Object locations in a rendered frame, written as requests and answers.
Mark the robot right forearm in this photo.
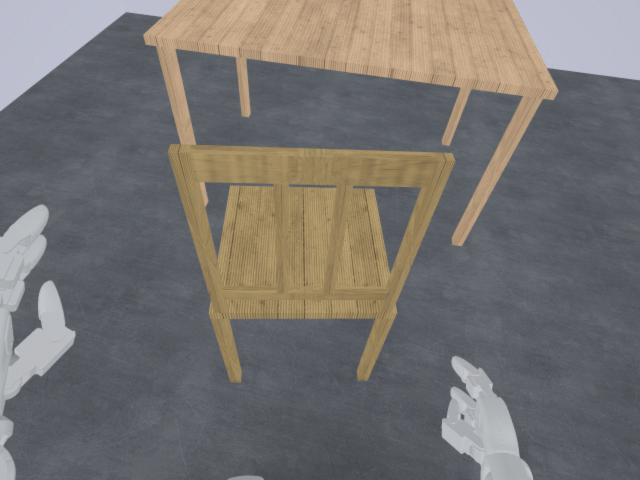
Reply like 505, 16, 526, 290
480, 453, 533, 480

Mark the chair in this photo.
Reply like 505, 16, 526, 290
168, 144, 455, 383

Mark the table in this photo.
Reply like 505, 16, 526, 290
143, 0, 558, 246

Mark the left robot hand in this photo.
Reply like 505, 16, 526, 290
0, 204, 75, 415

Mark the right robot hand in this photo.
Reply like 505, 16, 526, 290
442, 356, 520, 466

